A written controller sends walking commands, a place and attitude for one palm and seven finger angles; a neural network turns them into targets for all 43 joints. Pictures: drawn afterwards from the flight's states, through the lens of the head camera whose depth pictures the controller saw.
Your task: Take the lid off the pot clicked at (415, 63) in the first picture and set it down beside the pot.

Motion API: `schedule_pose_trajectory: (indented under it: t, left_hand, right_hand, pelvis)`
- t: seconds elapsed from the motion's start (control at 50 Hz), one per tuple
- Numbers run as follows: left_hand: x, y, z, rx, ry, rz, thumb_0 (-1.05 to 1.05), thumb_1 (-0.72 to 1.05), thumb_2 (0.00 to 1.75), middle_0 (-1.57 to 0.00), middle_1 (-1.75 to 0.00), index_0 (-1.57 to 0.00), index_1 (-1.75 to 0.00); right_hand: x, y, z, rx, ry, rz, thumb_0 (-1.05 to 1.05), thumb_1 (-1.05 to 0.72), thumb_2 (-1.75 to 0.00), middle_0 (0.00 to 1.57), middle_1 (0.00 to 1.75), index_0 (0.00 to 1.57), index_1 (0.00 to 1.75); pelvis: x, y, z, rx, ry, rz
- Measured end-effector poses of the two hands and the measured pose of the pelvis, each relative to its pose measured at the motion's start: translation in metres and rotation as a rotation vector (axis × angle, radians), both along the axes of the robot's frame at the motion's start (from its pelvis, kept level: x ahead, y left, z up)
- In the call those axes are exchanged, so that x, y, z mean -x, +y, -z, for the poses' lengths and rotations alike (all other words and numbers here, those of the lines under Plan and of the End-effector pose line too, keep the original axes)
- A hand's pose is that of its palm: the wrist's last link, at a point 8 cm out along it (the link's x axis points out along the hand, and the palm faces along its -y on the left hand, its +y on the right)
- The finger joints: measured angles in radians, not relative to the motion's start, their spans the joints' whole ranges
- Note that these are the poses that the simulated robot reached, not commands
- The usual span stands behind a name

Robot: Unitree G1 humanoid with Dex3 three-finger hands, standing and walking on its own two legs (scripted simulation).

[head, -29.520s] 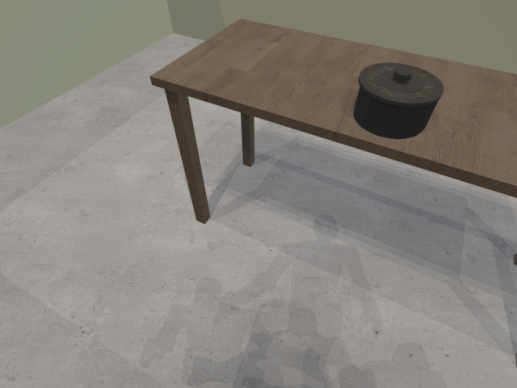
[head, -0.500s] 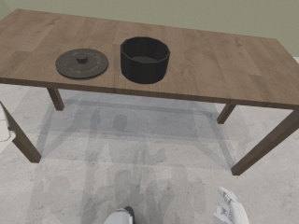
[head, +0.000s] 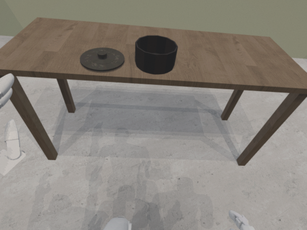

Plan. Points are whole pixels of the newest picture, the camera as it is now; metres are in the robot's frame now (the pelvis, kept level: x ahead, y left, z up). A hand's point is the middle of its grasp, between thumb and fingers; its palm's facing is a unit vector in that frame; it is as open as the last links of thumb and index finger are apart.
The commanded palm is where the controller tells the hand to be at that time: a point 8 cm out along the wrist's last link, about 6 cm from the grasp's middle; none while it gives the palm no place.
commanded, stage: stop stepping back and stand still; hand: left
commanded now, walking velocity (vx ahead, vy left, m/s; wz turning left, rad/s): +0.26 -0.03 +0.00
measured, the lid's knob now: (102, 54) +0.80 +0.29 +0.04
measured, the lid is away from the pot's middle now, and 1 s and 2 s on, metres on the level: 0.24 0.24 0.24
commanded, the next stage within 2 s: let the arm hang, fingers relaxed in 1.52 s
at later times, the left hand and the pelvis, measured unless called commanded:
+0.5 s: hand (19, 197) +0.16 +0.30 +0.06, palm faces +0.30 -0.85 -0.44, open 7.4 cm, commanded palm none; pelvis -0.05 +0.04 -0.02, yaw +3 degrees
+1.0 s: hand out of the picture -0.03 +0.24 -0.17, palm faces +0.06 -0.97 -0.22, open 7.3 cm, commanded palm none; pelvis +0.01 +0.05 +0.01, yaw +2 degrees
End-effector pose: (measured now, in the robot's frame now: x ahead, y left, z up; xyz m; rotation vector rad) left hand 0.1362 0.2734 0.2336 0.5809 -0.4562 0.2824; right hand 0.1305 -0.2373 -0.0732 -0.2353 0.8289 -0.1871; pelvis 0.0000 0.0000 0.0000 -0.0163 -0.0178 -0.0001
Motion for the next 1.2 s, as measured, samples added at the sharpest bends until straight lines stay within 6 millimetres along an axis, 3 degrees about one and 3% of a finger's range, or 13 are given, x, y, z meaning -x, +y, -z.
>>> schedule_pose_trajectory:
  t: [0.14,0.22,0.32,0.4,0.46,0.52,0.58,0.64,0.68,0.76,0.86,0.98,1.2]
  left_hand:
    - [0.006,0.032,0.005,0.102,-0.132,-0.052,0.01,0.89,0.89,-0.21,-0.30,-0.21,-0.31]
    - [0.006,0.027,0.007,0.097,-0.056,-0.018,0.01,0.89,0.89,-0.21,-0.30,-0.21,-0.30]
    - [0.038,0.006,0.005,-0.011,0.034,0.032,0.01,0.89,0.89,-0.21,-0.30,-0.21,-0.30]
    - [0.050,0.015,0.002,0.000,0.007,0.005,0.01,0.89,0.89,-0.22,-0.30,-0.21,-0.31]
    - [0.023,0.047,0.073,0.125,0.240,-0.108,0.00,0.89,0.89,-0.21,-0.30,-0.21,-0.31]
    - [0.008,0.067,0.194,0.288,0.648,-0.202,-0.01,0.90,0.90,-0.20,-0.30,-0.20,-0.30]
    - [0.030,0.049,0.303,0.414,1.092,-0.253,0.00,0.91,0.90,-0.20,-0.30,-0.19,-0.30]
    - [0.077,0.006,0.366,0.498,1.420,-0.233,0.01,0.92,0.89,-0.20,-0.30,-0.19,-0.30]
    - [0.114,-0.018,0.386,0.575,1.545,-0.252,0.00,0.93,0.89,-0.20,-0.30,-0.19,-0.30]
    - [0.173,-0.015,0.381,0.632,1.711,-0.407,-0.02,1.01,0.89,-0.21,-0.30,-0.21,-0.30]
    - [0.206,-0.003,0.367,0.643,1.885,-0.498,-0.01,0.97,0.89,-0.21,-0.30,-0.20,-0.30]
    - [0.177,0.013,0.369,0.633,1.892,-0.500,0.00,0.93,0.89,-0.20,-0.30,-0.20,-0.30]
    - [0.037,0.021,0.365,0.555,1.615,-0.339,0.00,0.91,0.89,-0.20,-0.30,-0.20,-0.30]
  right_hand:
    - [0.019,0.018,-0.002,0.034,-0.102,0.014,0.01,-0.90,-0.90,0.21,0.29,0.20,0.30]
    - [0.029,0.035,-0.007,-0.051,-0.119,0.006,0.01,-0.90,-0.90,0.21,0.29,0.20,0.30]
    - [0.033,0.043,0.001,-0.081,-0.088,-0.045,0.01,-0.90,-0.90,0.21,0.30,0.20,0.30]
    - [0.039,0.041,0.006,-0.056,-0.022,-0.058,0.01,-0.90,-0.90,0.21,0.30,0.20,0.30]
    - [0.042,0.036,0.023,-0.064,0.025,-0.099,0.01,-0.90,-0.90,0.21,0.30,0.20,0.30]
    - [0.053,0.029,0.049,-0.043,0.072,-0.100,0.01,-0.90,-0.90,0.21,0.30,0.20,0.30]
    - [0.076,0.020,0.063,-0.036,0.147,-0.056,0.01,-0.90,-0.90,0.21,0.29,0.20,0.30]
    - [0.102,0.009,0.074,-0.024,0.268,-0.022,0.01,-0.90,-0.90,0.21,0.29,0.20,0.30]
    - [0.116,0.002,0.076,-0.013,0.372,0.005,0.01,-0.90,-0.90,0.21,0.29,0.20,0.30]
    - [0.132,0.000,0.065,0.008,0.526,0.040,0.01,-0.91,-0.90,0.20,0.29,0.20,0.30]
    - [0.126,0.018,0.053,-0.008,0.577,0.063,0.01,-0.91,-0.90,0.20,0.29,0.20,0.30]
    - [0.103,0.053,0.059,-0.049,0.591,0.041,0.00,-0.91,-0.90,0.20,0.29,0.20,0.30]
    - [0.043,0.071,0.062,-0.103,0.442,0.072,0.00,-0.93,-0.90,0.21,0.29,0.20,0.30]
  pelvis:
    - [0.029,0.023,0.009,0.012,-0.014,0.023]
    - [0.043,0.021,0.001,0.019,-0.012,0.006]
    - [0.055,0.016,0.006,-0.002,0.028,-0.001]
    - [0.057,0.024,-0.001,0.002,0.039,-0.011]
    - [0.054,0.036,0.006,-0.010,0.058,-0.035]
    - [0.056,0.044,0.025,-0.009,0.059,-0.064]
    - [0.055,0.038,0.031,-0.054,0.057,-0.057]
    - [0.050,0.029,0.032,-0.069,0.063,-0.048]
    - [0.045,0.027,0.028,-0.048,0.057,-0.049]
    - [0.032,0.030,0.012,0.000,0.060,-0.058]
    - [0.011,0.040,-0.002,-0.001,0.072,-0.047]
    - [-0.010,0.051,-0.005,-0.008,0.067,-0.040]
    - [-0.034,0.059,-0.007,-0.018,0.043,-0.018]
